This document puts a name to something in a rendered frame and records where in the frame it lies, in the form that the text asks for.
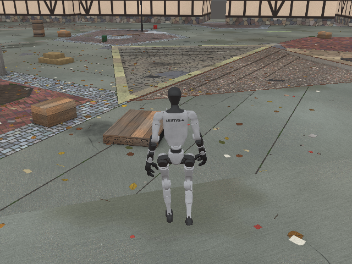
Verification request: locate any left robot hand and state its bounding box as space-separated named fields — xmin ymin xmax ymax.
xmin=145 ymin=161 xmax=158 ymax=177

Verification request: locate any robot right foot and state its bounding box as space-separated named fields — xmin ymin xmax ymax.
xmin=185 ymin=217 xmax=193 ymax=226

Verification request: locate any robot left upper arm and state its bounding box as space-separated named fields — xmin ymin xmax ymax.
xmin=151 ymin=111 xmax=164 ymax=143

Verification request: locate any right robot hand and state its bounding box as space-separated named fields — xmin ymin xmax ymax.
xmin=195 ymin=154 xmax=207 ymax=166

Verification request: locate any robot right upper arm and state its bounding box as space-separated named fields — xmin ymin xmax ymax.
xmin=186 ymin=111 xmax=201 ymax=141

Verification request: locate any robot right forearm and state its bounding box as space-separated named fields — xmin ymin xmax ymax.
xmin=195 ymin=133 xmax=206 ymax=155

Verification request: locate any left robot shin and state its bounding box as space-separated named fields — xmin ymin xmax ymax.
xmin=162 ymin=180 xmax=172 ymax=215

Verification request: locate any robot left forearm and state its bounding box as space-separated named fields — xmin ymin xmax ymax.
xmin=146 ymin=135 xmax=157 ymax=163

